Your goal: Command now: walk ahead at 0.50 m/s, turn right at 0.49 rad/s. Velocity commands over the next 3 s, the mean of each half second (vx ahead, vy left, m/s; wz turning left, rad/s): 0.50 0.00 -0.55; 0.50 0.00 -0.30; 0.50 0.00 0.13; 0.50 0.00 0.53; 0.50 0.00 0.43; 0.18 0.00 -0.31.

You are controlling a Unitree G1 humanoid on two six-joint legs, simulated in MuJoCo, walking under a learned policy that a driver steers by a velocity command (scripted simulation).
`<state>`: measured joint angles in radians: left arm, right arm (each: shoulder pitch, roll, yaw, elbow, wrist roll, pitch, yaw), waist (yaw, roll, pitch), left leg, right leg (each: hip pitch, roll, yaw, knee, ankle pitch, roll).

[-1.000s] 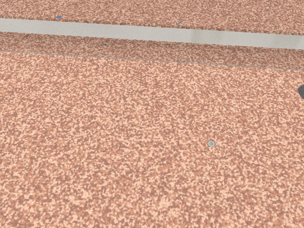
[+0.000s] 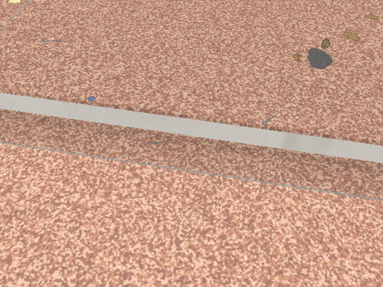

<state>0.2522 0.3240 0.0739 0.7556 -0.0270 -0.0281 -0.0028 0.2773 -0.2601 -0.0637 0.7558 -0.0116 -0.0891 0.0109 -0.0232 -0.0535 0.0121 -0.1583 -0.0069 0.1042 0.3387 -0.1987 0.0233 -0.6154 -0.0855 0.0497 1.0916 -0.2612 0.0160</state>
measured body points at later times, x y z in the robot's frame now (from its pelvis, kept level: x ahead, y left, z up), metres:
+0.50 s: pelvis +0.26 -0.09 +0.00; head +0.29 -0.12 +0.45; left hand +0.42 +0.15 -0.10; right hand +0.35 -0.40 -0.10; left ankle +0.36 +0.07 -0.67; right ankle +0.26 -0.16 -0.74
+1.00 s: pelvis +0.54 -0.13 +0.00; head +0.57 -0.13 +0.45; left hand +0.79 +0.05 -0.11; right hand +0.48 -0.40 -0.11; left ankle +0.59 -0.04 -0.74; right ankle +0.51 -0.28 -0.67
